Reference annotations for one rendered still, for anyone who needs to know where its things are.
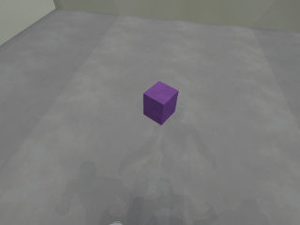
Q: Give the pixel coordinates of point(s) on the carton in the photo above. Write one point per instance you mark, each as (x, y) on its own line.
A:
(159, 102)

